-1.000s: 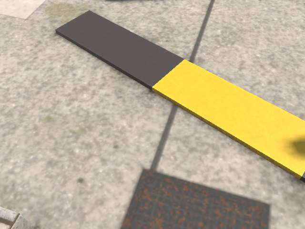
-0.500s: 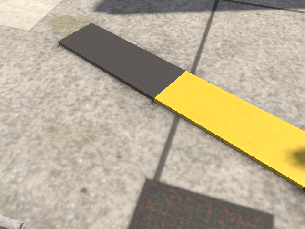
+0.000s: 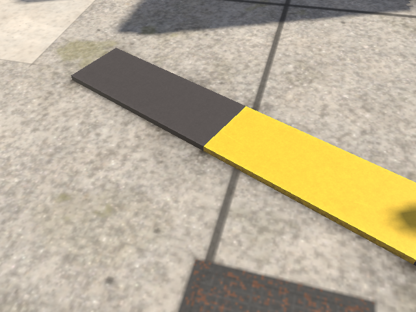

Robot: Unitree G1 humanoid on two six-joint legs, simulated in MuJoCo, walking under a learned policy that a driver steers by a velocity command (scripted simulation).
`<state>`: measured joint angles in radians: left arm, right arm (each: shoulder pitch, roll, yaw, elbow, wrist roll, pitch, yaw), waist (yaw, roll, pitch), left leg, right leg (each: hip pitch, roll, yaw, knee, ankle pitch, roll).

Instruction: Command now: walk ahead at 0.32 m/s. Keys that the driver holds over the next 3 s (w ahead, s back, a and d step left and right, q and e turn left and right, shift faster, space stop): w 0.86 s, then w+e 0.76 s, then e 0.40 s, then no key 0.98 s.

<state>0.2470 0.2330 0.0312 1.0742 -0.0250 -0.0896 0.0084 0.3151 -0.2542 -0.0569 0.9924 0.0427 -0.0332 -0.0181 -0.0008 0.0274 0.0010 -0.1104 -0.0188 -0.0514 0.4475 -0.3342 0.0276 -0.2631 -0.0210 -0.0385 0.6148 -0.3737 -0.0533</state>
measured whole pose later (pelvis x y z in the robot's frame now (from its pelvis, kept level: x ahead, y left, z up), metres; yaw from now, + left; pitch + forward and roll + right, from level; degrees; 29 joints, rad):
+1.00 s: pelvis +0.52 +0.00 +0.00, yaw -2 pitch +2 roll +3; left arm 0.04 0.24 0.04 0.84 -0.02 -0.09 -0.03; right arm 0.38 -0.26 -0.05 1.02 0.01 -0.07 -0.01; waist -0.07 -0.03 0.02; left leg 0.11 -0.06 0.08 0.18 -0.31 0.03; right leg -0.61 -0.08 -0.01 0.55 0.05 -0.04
